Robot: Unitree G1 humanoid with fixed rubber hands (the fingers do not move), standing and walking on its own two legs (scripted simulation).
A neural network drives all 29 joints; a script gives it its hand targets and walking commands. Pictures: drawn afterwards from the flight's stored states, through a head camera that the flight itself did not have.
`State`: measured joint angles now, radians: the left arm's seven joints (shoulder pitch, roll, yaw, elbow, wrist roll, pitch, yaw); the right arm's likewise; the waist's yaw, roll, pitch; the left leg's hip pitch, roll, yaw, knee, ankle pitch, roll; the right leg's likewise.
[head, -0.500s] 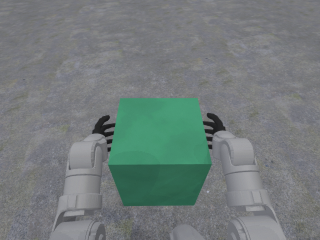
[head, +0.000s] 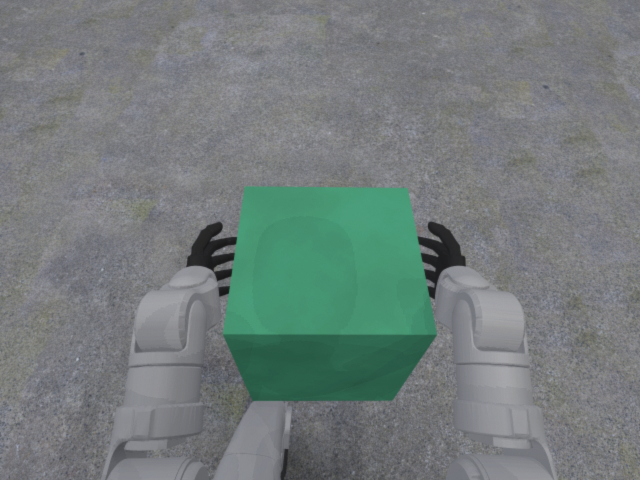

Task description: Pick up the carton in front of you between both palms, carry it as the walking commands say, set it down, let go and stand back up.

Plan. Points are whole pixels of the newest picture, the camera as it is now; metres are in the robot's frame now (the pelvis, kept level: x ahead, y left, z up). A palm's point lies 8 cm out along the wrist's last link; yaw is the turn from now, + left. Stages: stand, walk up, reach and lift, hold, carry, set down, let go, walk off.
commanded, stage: carry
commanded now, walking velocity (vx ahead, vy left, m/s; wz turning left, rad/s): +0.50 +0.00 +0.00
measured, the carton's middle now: (324, 302) +0.34 +0.04 -0.04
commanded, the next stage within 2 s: none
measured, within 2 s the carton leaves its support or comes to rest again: neither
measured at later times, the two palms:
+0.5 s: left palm (273, 62) +0.66 +0.14 +0.11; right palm (478, 76) +0.64 -0.16 +0.12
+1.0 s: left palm out of the picture +0.91 +0.15 +0.11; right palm out of the picture +0.92 -0.15 +0.12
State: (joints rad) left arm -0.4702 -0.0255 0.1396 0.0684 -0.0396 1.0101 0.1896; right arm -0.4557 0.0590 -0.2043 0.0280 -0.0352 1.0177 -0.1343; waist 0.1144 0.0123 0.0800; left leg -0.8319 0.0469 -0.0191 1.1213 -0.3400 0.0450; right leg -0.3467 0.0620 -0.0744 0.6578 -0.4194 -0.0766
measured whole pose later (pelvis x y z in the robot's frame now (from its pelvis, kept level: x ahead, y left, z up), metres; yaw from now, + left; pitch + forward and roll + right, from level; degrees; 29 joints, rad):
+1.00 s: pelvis +0.66 +0.00 +0.02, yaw +0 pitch +3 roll +0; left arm -0.15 -0.13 0.09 -0.29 0.12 1.21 0.09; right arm -0.13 0.13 -0.11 -0.32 -0.12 1.22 -0.08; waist 0.01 0.00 -0.17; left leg -0.51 0.09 0.18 0.50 -0.09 0.00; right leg 0.05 -0.04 -0.19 0.26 -0.36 0.02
